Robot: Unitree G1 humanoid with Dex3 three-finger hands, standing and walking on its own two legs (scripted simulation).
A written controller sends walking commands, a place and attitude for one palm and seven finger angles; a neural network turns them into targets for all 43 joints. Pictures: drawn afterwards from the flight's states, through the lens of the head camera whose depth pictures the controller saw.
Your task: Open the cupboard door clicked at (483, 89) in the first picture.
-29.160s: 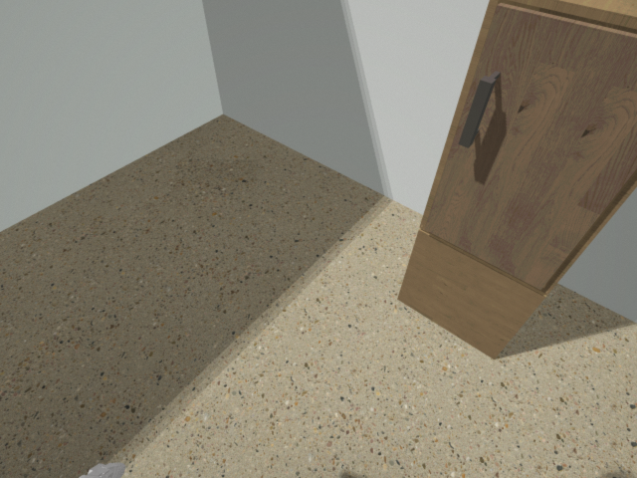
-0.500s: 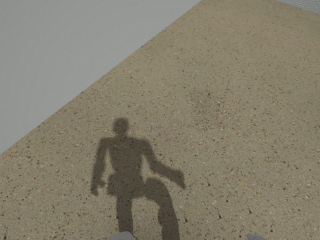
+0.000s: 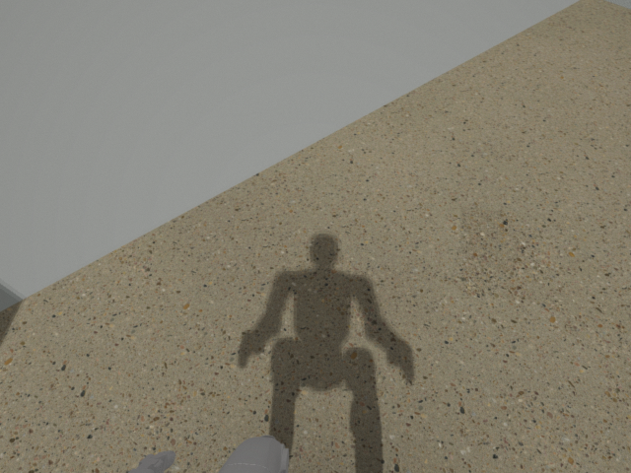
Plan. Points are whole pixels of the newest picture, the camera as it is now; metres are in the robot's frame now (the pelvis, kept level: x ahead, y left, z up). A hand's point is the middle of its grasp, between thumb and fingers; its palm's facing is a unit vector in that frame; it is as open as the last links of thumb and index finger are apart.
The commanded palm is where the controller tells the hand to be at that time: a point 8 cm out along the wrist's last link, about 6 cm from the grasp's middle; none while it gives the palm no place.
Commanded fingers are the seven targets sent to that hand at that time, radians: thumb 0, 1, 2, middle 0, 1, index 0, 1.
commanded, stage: turn to face it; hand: left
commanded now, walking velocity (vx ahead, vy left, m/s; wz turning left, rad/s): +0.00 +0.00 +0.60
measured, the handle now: out of the picture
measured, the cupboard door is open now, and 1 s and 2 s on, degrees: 48 48 48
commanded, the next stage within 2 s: none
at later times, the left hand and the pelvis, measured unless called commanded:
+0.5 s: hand out of the picture +0.06 +0.23 -0.15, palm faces +0.31 -0.91 -0.28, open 7.4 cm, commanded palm none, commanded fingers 0.00 0.90 0.90 -0.20 -0.30 -0.20 -0.30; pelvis +0.02 -0.01 +0.00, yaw +18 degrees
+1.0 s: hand out of the picture -0.06 +0.22 -0.18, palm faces +0.60 -0.76 -0.22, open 7.4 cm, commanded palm none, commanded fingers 0.00 0.90 0.90 -0.20 -0.30 -0.20 -0.30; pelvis +0.02 +0.01 +0.00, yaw +37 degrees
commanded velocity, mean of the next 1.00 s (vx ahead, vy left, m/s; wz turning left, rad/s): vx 0.00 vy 0.00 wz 0.60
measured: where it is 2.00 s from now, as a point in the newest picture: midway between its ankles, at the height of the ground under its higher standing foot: outside the picture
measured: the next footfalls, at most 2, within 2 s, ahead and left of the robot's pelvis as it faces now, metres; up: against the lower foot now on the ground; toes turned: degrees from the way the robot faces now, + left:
left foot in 0.18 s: +0.04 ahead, +0.13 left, +0.00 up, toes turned +12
right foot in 0.52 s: +0.10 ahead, -0.12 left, +0.00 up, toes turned +17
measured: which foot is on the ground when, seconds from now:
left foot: up 0.00-0.16, down 0.18-0.52, up 0.54-0.84, down 0.86-1.00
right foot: down 0.00-0.18, up 0.20-0.50, down 0.52-0.86, up 0.88-1.00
